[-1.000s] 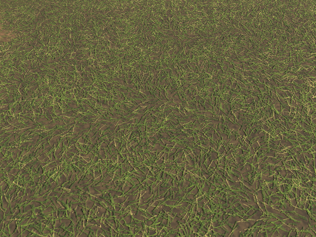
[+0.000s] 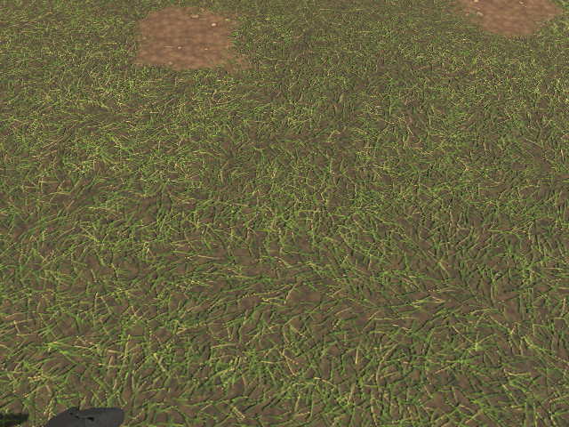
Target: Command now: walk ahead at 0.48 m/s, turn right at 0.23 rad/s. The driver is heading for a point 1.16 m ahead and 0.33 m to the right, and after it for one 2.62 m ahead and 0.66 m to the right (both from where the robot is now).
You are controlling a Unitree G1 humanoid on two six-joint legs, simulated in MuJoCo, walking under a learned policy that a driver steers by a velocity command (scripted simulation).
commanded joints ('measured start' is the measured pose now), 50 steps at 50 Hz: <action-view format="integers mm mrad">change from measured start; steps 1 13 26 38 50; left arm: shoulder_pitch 228 247 209 10 590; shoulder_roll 152 173 140 3 186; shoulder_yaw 46 52 37 -46 54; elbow -9 9 -56 -11 143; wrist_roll -4 -11 -8 74 73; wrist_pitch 10 33 56 12 -1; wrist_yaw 13 63 64 -63 27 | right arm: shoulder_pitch -93 -346 -111 -13 -136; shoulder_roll -137 -32 -70 -41 -23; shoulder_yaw -14 14 -27 21 52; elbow -142 -204 -141 -51 -33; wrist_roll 28 -16 -19 -97 -59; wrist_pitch -64 -71 -61 -90 -94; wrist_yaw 18 19 20 28 96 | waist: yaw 132 108 -22 6 285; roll -108 -84 65 46 -70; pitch -161 -10 -68 -5 -213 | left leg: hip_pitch -621 -353 161 31 -769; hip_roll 54 53 333 298 18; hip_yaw -33 44 -308 188 39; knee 409 -319 -660 -819 413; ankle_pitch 54 546 196 606 -25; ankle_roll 7 -102 150 177 -30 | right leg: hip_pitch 646 172 -291 -223 947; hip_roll -354 -154 -122 -152 -319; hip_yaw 670 311 176 55 671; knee -317 -365 671 202 -227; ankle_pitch -328 34 -212 256 -17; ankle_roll -219 -150 78 40 -287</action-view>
